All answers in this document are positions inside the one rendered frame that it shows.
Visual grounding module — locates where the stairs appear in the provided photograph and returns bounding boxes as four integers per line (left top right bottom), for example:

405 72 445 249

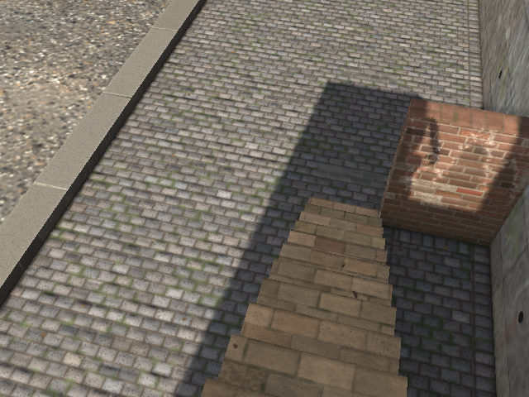
201 196 407 397

